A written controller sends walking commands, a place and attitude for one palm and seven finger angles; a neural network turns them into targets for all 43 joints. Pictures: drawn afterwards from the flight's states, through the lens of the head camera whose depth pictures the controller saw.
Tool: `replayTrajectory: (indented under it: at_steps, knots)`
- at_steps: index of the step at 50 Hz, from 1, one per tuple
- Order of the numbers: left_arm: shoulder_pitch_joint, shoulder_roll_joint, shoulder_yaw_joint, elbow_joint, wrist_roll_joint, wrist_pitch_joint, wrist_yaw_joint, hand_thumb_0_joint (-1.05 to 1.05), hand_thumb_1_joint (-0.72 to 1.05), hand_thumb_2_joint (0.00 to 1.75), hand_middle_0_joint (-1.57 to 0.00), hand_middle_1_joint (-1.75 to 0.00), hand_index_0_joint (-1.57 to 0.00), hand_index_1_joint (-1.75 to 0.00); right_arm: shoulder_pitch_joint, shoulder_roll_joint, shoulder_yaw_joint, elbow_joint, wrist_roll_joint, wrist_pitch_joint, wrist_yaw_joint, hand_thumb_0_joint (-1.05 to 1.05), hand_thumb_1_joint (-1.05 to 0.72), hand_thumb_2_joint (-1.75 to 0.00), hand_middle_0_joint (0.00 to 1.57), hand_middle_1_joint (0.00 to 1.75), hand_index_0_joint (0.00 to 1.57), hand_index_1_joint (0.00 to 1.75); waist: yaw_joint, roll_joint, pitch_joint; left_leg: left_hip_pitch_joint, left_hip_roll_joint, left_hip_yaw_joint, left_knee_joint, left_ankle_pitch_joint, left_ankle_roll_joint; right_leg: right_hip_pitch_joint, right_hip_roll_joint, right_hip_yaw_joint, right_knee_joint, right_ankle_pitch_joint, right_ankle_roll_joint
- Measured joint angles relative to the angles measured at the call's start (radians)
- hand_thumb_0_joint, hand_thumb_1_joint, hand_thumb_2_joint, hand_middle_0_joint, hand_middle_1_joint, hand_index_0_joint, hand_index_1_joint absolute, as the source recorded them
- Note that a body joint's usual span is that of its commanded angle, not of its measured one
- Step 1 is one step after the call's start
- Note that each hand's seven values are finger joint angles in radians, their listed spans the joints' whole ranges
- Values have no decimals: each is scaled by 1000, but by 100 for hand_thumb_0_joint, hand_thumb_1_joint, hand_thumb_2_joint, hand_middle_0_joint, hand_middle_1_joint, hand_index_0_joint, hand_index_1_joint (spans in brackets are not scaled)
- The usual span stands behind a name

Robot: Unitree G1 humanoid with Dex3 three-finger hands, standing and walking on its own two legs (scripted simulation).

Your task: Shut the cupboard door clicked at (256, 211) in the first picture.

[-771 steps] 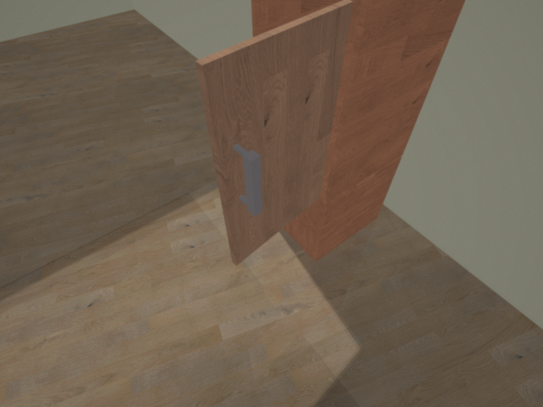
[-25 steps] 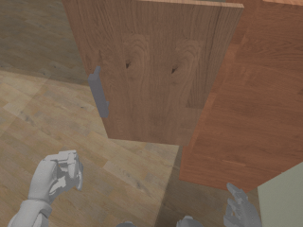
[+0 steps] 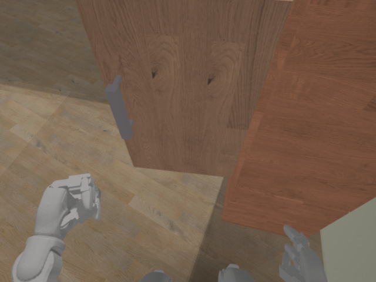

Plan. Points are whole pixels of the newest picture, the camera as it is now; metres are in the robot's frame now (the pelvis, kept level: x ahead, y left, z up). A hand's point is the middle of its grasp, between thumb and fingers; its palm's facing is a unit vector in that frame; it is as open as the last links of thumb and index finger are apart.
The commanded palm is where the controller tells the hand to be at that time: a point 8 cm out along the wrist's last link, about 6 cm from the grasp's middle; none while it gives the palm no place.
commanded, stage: bring the fist close to the handle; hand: left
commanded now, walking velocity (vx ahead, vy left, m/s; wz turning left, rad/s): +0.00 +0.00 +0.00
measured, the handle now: (122, 108) +0.49 +0.20 +0.06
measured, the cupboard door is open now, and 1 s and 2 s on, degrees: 97 97 88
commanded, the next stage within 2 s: push the door shut along its arc in 1.24 s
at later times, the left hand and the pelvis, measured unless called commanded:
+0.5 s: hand (116, 169) +0.32 +0.17 +0.06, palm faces -0.06 -1.00 -0.04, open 3.1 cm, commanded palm +0.32 +0.23 +0.07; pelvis +0.01 +0.00 +0.01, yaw -1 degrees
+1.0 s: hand (129, 135) +0.41 +0.16 +0.07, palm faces -0.05 -1.00 -0.03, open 3.1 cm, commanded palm +0.38 +0.22 +0.07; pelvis +0.01 +0.01 +0.01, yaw -2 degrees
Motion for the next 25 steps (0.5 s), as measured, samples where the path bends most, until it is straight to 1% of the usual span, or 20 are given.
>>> replayTrajectory:
  at_steps: [2,5,9,13,17,21,25]
  knots:
    - [-59,3,0,43,2,13,-8,2,89,90,-130,-150,-131,-150,-9,-4,2,12,4,-1,-3,1,-90,-90,20,30,20,30,-2,2,6,-11,0,-3,8,0,-1,-9,-1,-3,6,0,-2]
    - [-135,9,-9,97,7,50,-22,2,90,91,-130,-150,-131,-150,-15,-5,3,24,8,1,-8,1,-90,-90,20,30,20,30,-11,5,14,-16,0,-2,4,4,-1,-15,0,-1,3,5,-2]
    - [-197,13,-11,132,11,83,-20,2,90,90,-130,-150,-130,-150,-4,-1,1,30,7,7,-9,1,-90,-90,20,30,20,30,-24,4,12,-1,0,10,-22,13,-1,-9,2,10,-15,12,-1]
    - [-227,2,5,153,6,79,6,2,90,90,-130,-150,-130,-150,19,1,-4,32,3,18,-1,1,-90,-90,20,30,20,30,-32,2,0,21,-1,23,-53,20,0,4,3,23,-34,16,1]
    - [-244,-5,18,195,18,69,24,2,90,90,-130,-150,-130,-150,35,-2,-9,35,1,35,11,1,-90,-90,20,30,20,30,-33,-2,-8,34,-3,30,-72,23,1,11,3,30,-45,17,3]
    - [-265,-6,8,240,35,66,27,2,90,90,-130,-150,-130,-150,36,-9,-15,41,0,46,15,1,-90,-90,20,30,20,30,-33,-3,2,32,-4,30,-75,25,3,11,2,30,-48,18,4]
    - [-305,-13,-4,259,42,41,30,2,90,90,-130,-150,-130,-150,24,-10,-21,59,-3,46,11,1,-90,-90,20,30,20,30,-31,-5,13,25,-5,28,-70,25,4,6,0,28,-46,20,5]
